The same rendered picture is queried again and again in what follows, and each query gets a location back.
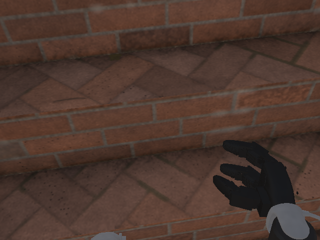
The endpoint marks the right robot forearm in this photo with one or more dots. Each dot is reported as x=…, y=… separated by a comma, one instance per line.
x=285, y=221

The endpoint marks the robot right hand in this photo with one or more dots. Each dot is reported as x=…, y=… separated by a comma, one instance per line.
x=270, y=187

